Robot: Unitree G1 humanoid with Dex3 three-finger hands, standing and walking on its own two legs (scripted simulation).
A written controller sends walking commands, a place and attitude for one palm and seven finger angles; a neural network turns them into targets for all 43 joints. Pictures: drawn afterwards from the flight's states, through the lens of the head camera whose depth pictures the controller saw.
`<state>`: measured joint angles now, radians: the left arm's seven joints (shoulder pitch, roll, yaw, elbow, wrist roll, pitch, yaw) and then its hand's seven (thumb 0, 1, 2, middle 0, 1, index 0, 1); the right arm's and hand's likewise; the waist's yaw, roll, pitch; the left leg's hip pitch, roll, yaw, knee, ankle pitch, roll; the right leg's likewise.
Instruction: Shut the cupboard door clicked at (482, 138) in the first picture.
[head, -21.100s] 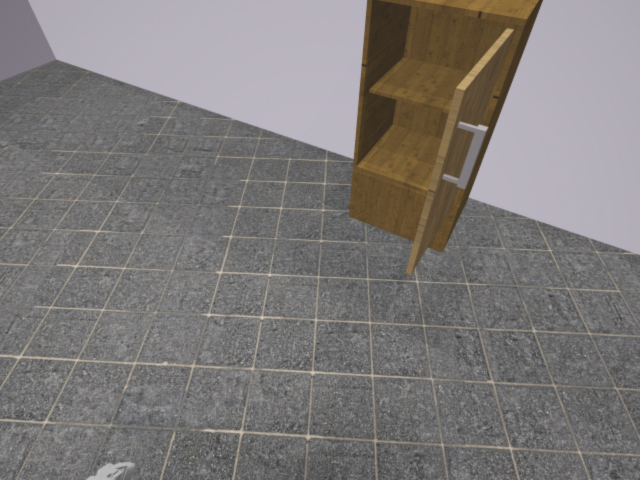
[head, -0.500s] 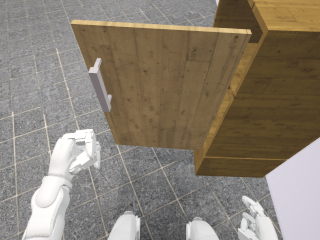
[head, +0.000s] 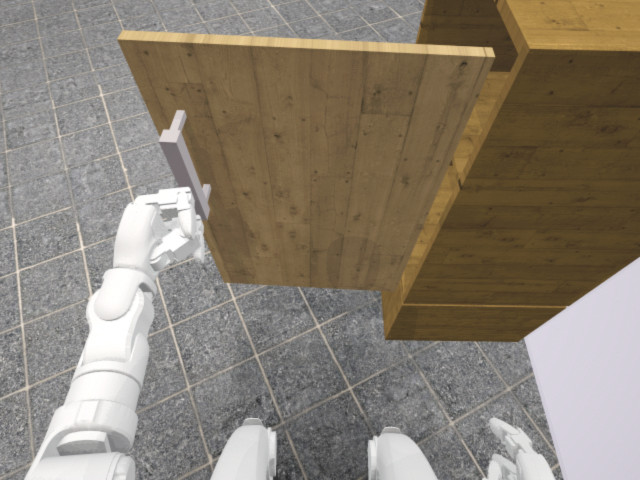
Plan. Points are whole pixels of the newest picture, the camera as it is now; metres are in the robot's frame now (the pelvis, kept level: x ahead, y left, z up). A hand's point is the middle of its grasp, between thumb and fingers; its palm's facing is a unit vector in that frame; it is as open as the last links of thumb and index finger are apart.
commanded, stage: bring the fist close to the handle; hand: left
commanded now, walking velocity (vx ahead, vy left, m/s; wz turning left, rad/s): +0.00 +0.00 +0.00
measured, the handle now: (191, 169) +0.51 +0.19 +0.05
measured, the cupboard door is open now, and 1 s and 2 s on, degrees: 88 83 70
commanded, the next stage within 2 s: push the door shut along its arc in 0.46 s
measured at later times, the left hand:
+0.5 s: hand (194, 228) +0.41 +0.17 +0.06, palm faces -0.06 -1.00 -0.02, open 3.1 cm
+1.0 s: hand (215, 196) +0.46 +0.15 +0.05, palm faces -0.18 -0.98 -0.04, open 3.1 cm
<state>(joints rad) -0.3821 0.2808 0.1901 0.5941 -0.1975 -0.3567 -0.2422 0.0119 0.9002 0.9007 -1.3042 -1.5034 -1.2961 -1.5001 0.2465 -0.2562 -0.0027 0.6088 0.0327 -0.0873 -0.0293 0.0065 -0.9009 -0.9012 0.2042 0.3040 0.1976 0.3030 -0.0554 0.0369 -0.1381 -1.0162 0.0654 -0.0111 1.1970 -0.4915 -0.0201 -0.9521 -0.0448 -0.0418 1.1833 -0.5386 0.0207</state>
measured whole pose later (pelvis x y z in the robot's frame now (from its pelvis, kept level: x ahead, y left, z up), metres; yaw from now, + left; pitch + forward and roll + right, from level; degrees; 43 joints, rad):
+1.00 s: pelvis -0.01 +0.01 -0.01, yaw -1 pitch +21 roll -2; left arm -0.78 0.39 0.28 1.05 -0.14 -0.43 -0.34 0.01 0.90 0.90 -1.31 -1.50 -1.31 -1.50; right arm 0.29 -0.27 0.01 0.66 0.03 -0.03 -0.02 0.00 -0.90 -0.90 0.21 0.30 0.20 0.30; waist -0.12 0.04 -0.13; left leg -1.14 0.07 0.00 1.25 -0.49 -0.01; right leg -1.08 -0.03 -0.03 1.23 -0.53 0.03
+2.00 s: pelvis -0.02 +0.01 -0.05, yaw -4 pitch +30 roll -4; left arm -1.30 0.62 0.29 1.28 0.00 -0.23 -0.45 -0.02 0.87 0.91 -1.30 -1.50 -1.29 -1.50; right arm 0.37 -0.27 0.05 0.66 -0.01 -0.06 -0.02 0.00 -0.90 -0.90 0.21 0.30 0.20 0.30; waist -0.27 0.07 -0.11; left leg -1.40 0.10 -0.02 1.39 -0.52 0.00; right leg -1.33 0.00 -0.03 1.34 -0.53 0.03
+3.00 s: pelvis +0.01 +0.00 -0.01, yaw -2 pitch +25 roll -2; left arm -0.90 0.29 0.28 1.09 -0.04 -0.40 -0.04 0.01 0.90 0.90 -1.30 -1.50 -1.29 -1.50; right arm 0.39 -0.26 -0.03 0.63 -0.04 0.03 0.07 0.00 -0.90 -0.90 0.20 0.30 0.20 0.30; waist -0.17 0.05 -0.13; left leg -1.17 0.08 -0.01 1.22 -0.50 -0.03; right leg -1.11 -0.02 -0.03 1.20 -0.53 0.02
